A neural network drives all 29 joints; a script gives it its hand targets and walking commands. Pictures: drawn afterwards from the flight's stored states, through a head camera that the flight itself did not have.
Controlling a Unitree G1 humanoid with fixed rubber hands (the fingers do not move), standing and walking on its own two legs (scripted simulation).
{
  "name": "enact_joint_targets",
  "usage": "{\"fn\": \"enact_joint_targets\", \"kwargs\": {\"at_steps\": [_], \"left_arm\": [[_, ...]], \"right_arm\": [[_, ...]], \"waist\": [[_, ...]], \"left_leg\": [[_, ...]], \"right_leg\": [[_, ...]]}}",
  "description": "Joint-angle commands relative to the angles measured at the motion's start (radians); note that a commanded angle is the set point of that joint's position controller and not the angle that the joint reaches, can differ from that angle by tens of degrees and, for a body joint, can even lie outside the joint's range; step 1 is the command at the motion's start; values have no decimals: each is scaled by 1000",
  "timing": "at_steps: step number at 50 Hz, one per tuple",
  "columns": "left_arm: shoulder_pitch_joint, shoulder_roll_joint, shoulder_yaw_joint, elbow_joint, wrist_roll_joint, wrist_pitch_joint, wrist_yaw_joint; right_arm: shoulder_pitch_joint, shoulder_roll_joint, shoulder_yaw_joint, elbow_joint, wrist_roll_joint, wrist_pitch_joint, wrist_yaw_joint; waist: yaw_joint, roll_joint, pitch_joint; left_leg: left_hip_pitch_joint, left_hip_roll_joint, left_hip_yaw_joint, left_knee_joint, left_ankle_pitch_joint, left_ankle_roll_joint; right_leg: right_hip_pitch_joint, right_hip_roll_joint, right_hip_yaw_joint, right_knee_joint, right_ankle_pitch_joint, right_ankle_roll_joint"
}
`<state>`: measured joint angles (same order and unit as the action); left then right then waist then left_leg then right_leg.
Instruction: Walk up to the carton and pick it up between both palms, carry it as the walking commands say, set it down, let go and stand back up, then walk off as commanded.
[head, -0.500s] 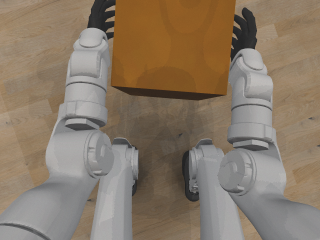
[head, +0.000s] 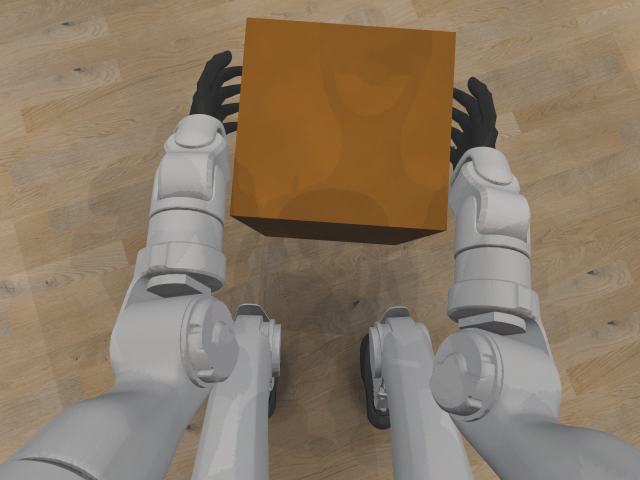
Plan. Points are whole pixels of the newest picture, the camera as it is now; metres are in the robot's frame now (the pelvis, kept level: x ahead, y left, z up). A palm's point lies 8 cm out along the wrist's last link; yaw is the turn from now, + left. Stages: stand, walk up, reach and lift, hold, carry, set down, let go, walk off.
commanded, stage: reach and lift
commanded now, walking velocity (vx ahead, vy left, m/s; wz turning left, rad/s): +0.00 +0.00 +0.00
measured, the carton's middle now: (338, 158) +0.49 -0.01 -0.12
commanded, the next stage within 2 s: none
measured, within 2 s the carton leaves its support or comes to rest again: neither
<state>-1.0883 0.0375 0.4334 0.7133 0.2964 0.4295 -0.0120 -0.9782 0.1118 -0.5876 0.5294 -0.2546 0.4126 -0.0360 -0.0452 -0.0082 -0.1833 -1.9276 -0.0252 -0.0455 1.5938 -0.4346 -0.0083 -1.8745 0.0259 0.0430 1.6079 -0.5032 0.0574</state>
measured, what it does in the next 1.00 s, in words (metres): rises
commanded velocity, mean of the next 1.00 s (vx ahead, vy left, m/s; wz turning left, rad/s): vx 0.00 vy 0.00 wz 0.00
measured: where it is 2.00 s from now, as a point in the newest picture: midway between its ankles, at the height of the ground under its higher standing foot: (321, 392)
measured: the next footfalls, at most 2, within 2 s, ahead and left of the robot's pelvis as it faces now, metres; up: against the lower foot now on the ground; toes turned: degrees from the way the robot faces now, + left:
none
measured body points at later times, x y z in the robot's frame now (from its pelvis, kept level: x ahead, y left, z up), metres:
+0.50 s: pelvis +0.02 +0.00 +0.06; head +0.23 +0.02 +0.46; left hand +0.50 +0.14 +0.01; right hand +0.47 -0.16 +0.02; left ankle +0.11 +0.12 -0.50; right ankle +0.09 -0.14 -0.50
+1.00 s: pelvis +0.03 +0.00 +0.13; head +0.22 +0.01 +0.54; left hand +0.47 +0.14 +0.08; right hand +0.44 -0.16 +0.09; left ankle +0.11 +0.12 -0.50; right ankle +0.09 -0.14 -0.50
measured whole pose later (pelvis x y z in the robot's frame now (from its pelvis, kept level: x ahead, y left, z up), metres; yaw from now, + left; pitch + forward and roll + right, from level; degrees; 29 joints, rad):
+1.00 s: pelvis +0.03 +0.00 +0.13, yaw +1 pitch +32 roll -1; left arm -0.76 -0.08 0.42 0.58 0.33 0.41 -0.05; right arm -0.66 0.21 -0.53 0.41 -0.31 0.40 0.01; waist -0.05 -0.01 -0.17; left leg -1.32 -0.02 -0.04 1.10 -0.34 -0.01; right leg -1.28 0.02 0.05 1.11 -0.40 0.04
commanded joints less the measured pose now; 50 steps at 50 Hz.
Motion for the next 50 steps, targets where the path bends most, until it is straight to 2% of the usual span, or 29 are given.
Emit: {"fn": "enact_joint_targets", "kwargs": {"at_steps": [1, 30, 50], "left_arm": [[-540, -1090, -468, 68, -168, -17, -247], [-317, -1150, -522, 6, -147, -38, -259], [-171, -1162, -553, -51, -121, -40, -287]], "right_arm": [[-694, 980, 589, 91, 172, 3, 264], [-445, 1044, 650, 50, 141, -10, 284], [-270, 1070, 688, 6, 110, -7, 303]], "waist": [[-3, 78, -968], [-5, 66, -832], [-3, 47, -706]], "left_leg": [[720, -149, 91, -172, 196, 2], [972, -137, 52, -415, 258, 4], [1165, -119, 33, -624, 310, 16]], "right_leg": [[420, 158, -121, -179, 195, -16], [681, 149, -79, -424, 262, -20], [924, 129, -50, -641, 332, -26]]}}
